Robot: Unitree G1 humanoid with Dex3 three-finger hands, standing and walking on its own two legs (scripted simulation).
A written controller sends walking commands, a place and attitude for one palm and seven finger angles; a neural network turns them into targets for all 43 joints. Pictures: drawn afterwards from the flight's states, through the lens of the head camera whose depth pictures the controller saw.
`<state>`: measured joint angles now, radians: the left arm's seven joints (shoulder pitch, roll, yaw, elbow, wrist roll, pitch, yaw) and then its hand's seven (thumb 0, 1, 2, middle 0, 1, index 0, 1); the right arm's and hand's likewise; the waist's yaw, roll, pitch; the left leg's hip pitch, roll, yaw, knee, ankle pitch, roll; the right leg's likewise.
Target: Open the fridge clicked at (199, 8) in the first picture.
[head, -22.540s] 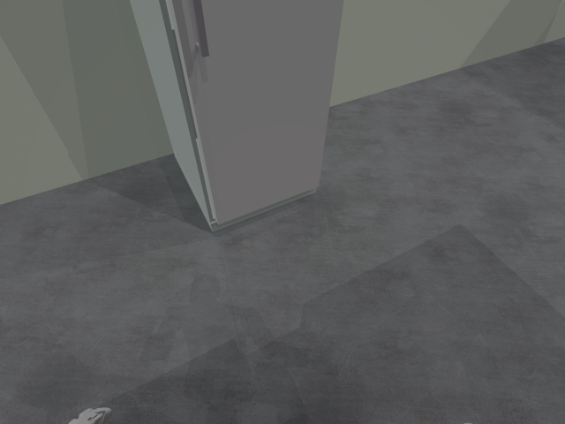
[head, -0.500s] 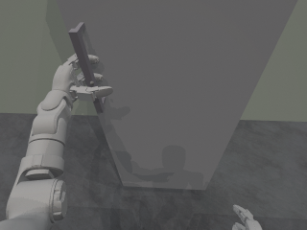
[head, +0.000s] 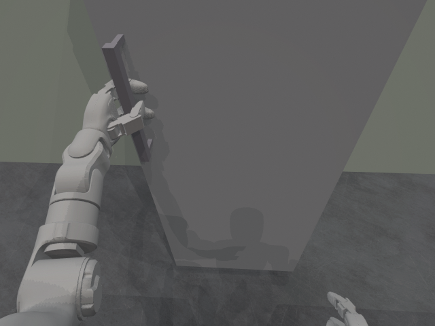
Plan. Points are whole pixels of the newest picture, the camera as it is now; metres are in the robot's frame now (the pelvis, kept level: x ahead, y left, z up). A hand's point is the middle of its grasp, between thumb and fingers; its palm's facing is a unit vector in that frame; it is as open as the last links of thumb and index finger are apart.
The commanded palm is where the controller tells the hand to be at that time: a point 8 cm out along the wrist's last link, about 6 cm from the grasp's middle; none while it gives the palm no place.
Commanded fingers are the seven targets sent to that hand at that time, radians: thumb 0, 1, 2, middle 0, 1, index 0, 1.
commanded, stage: grip the handle and tug to test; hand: left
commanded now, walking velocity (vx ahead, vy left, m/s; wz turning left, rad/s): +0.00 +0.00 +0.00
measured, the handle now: (134, 106) +0.46 +0.19 +0.18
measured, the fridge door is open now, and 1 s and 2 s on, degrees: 0 2 34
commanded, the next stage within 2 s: pull the door a little, standing still in 0.58 s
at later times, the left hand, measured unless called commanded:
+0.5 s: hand (138, 119) +0.41 +0.17 +0.19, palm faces -0.01 -1.00 -0.01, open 5.3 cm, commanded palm +0.36 +0.23 +0.19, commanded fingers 0.00 0.90 0.90 -0.45 -1.40 -0.45 -1.40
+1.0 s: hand (136, 128) +0.39 +0.16 +0.19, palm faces +0.01 -1.00 -0.02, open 5.7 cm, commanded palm +0.33 +0.21 +0.19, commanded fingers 0.00 0.90 0.90 -0.45 -1.40 -0.45 -1.40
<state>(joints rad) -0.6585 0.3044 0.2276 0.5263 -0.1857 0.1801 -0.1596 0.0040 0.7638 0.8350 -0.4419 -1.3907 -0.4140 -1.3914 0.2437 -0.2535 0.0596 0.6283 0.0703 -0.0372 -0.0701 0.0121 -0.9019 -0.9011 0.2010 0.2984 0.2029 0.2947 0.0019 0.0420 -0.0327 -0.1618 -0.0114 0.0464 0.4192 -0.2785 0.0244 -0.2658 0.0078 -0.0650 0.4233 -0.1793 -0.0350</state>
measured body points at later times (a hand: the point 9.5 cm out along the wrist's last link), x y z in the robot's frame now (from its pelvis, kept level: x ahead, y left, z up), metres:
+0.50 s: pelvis +0.01 +0.00 +0.00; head +0.01 -0.02 +0.45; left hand +0.40 +0.22 +0.20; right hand +0.16 -0.25 -0.09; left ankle -0.04 +0.10 -0.74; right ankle +0.03 -0.10 -0.74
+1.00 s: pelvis +0.03 +0.00 +0.00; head +0.02 -0.02 +0.45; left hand +0.38 +0.22 +0.20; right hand +0.21 -0.23 -0.09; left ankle -0.04 +0.10 -0.74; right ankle +0.03 -0.10 -0.74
